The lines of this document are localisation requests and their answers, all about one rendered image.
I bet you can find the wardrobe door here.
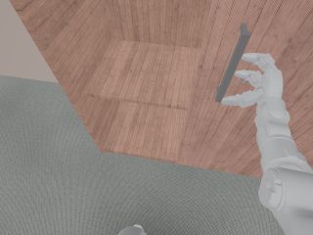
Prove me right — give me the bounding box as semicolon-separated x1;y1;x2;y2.
176;0;313;178

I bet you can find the robot right upper arm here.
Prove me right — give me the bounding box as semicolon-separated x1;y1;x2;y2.
258;166;313;235

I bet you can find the right robot forearm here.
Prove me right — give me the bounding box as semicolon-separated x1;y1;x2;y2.
254;96;313;174

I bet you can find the handle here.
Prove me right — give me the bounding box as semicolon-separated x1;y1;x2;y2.
215;23;251;103

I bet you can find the robot right hand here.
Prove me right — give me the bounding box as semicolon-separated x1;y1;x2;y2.
221;53;284;108

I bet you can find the robot left shin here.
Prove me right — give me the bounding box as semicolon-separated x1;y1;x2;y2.
134;224;144;231

